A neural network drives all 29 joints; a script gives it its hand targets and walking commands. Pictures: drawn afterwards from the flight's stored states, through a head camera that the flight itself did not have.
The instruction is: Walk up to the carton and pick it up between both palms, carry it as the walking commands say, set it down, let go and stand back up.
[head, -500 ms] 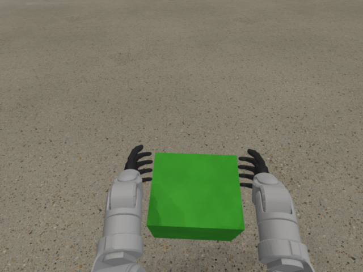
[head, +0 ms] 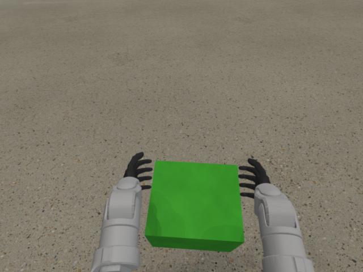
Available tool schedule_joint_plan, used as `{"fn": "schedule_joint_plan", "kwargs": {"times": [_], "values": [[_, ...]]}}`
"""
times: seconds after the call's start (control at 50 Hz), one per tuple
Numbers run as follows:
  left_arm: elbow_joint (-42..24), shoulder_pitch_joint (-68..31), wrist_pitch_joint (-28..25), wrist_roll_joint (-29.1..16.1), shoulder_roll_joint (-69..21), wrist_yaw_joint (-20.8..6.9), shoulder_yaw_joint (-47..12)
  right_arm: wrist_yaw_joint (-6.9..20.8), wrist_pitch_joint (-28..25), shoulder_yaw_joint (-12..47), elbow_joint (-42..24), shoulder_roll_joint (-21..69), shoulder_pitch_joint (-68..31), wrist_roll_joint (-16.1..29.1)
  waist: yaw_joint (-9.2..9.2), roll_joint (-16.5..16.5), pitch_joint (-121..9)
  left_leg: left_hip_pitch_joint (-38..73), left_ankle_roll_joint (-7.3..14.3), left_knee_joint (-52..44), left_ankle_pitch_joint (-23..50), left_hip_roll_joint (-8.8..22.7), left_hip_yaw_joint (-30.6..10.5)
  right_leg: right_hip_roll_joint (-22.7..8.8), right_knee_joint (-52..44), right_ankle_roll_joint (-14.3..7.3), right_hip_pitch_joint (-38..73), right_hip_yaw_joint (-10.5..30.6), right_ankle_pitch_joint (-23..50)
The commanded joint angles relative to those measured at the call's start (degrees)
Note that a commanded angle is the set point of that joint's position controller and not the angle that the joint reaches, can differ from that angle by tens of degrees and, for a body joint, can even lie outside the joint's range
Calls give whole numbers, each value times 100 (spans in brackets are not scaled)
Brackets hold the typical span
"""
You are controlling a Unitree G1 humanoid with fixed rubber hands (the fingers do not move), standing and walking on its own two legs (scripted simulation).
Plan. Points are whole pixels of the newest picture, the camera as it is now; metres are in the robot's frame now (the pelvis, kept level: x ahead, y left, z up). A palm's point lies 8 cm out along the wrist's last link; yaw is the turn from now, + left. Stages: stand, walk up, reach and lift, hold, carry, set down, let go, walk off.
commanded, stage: reach and lift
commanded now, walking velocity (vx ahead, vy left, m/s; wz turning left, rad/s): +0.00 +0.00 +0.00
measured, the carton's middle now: (193, 207) +0.29 +0.01 -0.05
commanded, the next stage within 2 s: hold in 0.04 s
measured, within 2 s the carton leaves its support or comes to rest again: neither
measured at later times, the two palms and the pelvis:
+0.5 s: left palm (130, 191) +0.27 +0.15 +0.05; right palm (265, 197) +0.26 -0.15 +0.04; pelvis -0.01 +0.00 +0.00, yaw +0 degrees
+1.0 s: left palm (125, 189) +0.26 +0.15 +0.08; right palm (264, 197) +0.25 -0.14 +0.07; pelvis -0.03 +0.01 -0.02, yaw -2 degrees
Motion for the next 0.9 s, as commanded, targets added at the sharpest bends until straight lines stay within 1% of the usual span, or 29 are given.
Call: {"fn": "schedule_joint_plan", "kwargs": {"times": [0.0,0.06,0.1,0.12,0.16,0.18,0.24,0.26,0.32,0.34,0.36,0.38,0.4,0.44,0.46,0.48,0.54,0.56,0.58,0.6,0.62,0.64,0.66,0.68,0.72,0.76,0.82,0.84,0.88], "values": [[-245,-2573,-138,-1677,-5598,-1565,-3430,1518,-407,3306,-660,5247,-3314,1721,-51,-5,-1702,490,-6,-196,1741,-586,435,639,-258,-124,239,-562,1356],[-255,-2399,-119,-1614,-5475,-1567,-3366,1500,-363,3294,-654,5270,-3205,1701,-2,-23,-1712,423,32,-206,1525,-593,456,599,-245,-96,351,-551,1287],[-512,-2478,-144,-1759,-5562,-1591,-3566,1494,-400,3491,-946,5316,-3266,1825,9,-15,-1824,505,33,-159,1781,-580,447,622,-214,-112,391,-544,1471],[-553,-2497,-156,-1801,-5500,-1603,-3552,1496,-375,3583,-908,5399,-3280,1812,9,-283,-1889,477,79,-140,1597,-591,440,597,-220,-79,402,-541,1450],[-507,-2453,-130,-1716,-5436,-1609,-3559,1462,-357,3467,-863,5344,-3125,1803,-32,23,-1761,405,71,-143,1465,-620,482,575,-245,-94,367,-528,1355],[-431,-2273,-103,-1687,-5429,-1578,-3469,1480,-348,3463,-957,5190,-3206,1802,-13,-124,-1535,318,66,-191,1467,-597,439,598,-239,-89,321,-552,1298],[-608,-2269,-105,-1694,-5390,-1583,-3567,1466,-317,3490,-887,5354,-2970,1796,10,-72,-1573,278,81,-190,1345,-630,478,563,-269,-87,352,-525,1275],[-508,-2209,-96,-1670,-5337,-1592,-3502,1451,-313,3493,-968,5271,-3095,1814,31,-214,-1600,326,100,-187,1356,-626,476,565,-276,-70,310,-527,1265],[-491,-2361,-44,-1669,-5360,-1617,-3530,1464,-290,3379,-881,5250,-3114,1806,-38,37,-1298,110,84,-217,935,-632,536,552,-308,-100,234,-543,846],[-383,-2307,-50,-1682,-5361,-1605,-3471,1456,-267,3369,-836,5177,-3140,1734,-58,-257,-1312,209,106,-237,947,-586,480,575,-324,-92,183,-564,761],[-508,-2353,-90,-1690,-5294,-1610,-3509,1482,-298,3359,-818,5235,-3094,1788,-59,-2,-1293,117,107,-221,856,-594,495,553,-309,-106,221,-540,739],[-625,-2552,-136,-1768,-5356,-1620,-3588,1481,-329,3495,-999,5277,-3351,1855,-19,-135,-1421,64,122,-199,827,-592,472,557,-273,-90,242,-541,693],[-441,-2559,-111,-1700,-5386,-1616,-3494,1484,-316,3377,-862,5280,-3396,1826,10,-18,-1413,33,110,-204,669,-585,468,566,-263,-106,204,-549,503],[-239,-2541,-110,-1690,-5431,-1640,-3382,1515,-321,3415,-863,5263,-3569,1823,21,-262,-1289,9,139,-205,605,-582,477,554,-303,-95,175,-548,415],[-215,-2485,-112,-1670,-5444,-1641,-3373,1510,-319,3398,-828,5304,-3515,1837,35,-159,-1358,61,145,-175,622,-575,475,537,-273,-97,150,-527,420],[-372,-2641,-155,-1709,-5395,-1655,-3440,1539,-354,3465,-891,5342,-3690,1872,45,-281,-1530,59,140,-146,575,-576,485,550,-259,-65,170,-563,390],[-304,-2909,-148,-1659,-5488,-1664,-3442,1572,-353,3326,-632,5385,-3664,1869,15,82,-1421,-4,108,-163,382,-586,506,520,-251,-122,103,-544,223],[-220,-3004,-138,-1667,-5475,-1664,-3419,1569,-321,3148,-374,5338,-3605,1760,-47,-42,-1447,37,102,-191,170,-551,470,551,-259,-127,16,-573,-35],[-125,-3004,-135,-1584,-5391,-1675,-3308,1588,-322,3054,-224,5354,-3552,1739,-64,104,-1153,-137,125,-228,-53,-571,489,504,-277,-149,-29,-554,-182],[-62,-2960,-140,-1589,-5373,-1671,-3304,1584,-314,3068,-222,5328,-3581,1699,-75,-149,-1180,-55,134,-238,-88,-533,512,518,-301,-123,-81,-577,-246],[-23,-3004,-132,-1533,-5435,-1693,-3208,1628,-325,3037,-155,5399,-3660,1717,-2,22,-1108,-39,119,-224,-43,-551,506,494,-325,-135,-128,-569,-274],[112,-2956,-150,-1577,-5540,-1706,-3229,1634,-409,3158,-460,5306,-3986,1792,4,-7,-1376,6,125,-208,-13,-540,470,518,-262,-152,-12,-559,-199],[71,-2933,-140,-1577,-5529,-1706,-3272,1642,-366,3109,-273,5356,-3736,1735,-27,-40,-1327,-4,104,-223,159,-538,460,531,-279,-168,-28,-561,-13],[283,-2677,-85,-1478,-5242,-1646,-3296,1584,-387,3148,-334,5146,-3748,1672,120,-109,-2182,-338,94,751,1196,517,303,-621,622,-174,-343,-390,1002],[-231,-2967,-8,-1703,-5437,-1530,-3563,1497,-281,3385,-618,5345,-3918,1917,138,50,-1973,-644,105,994,1242,559,278,-679,912,-202,-777,-278,1064],[-840,-2889,161,-2043,-5623,-1420,-3886,1392,-112,3733,-1237,5464,-3851,2161,128,-113,-2330,-727,189,1298,2037,677,246,-731,1266,-178,-860,-264,1617],[-1245,-2629,538,-2305,-5713,-1276,-4093,1177,272,3981,-1819,5461,-3707,2351,67,-368,-2631,-949,278,1541,1998,670,249,-753,1534,-228,-955,-102,2089],[-1453,-2649,656,-2363,-5679,-1229,-4227,1110,405,4000,-1780,5477,-3490,2373,34,-337,-2763,-947,231,1419,1034,611,331,-806,1220,-241,-1035,88,1307],[-1605,-3263,831,-2402,-5566,-1147,-4275,1029,575,4024,-1797,5461,-4147,2440,31,-348,-2409,-964,278,1070,-1214,429,210,-616,675,-377,-1854,397,-997]]}}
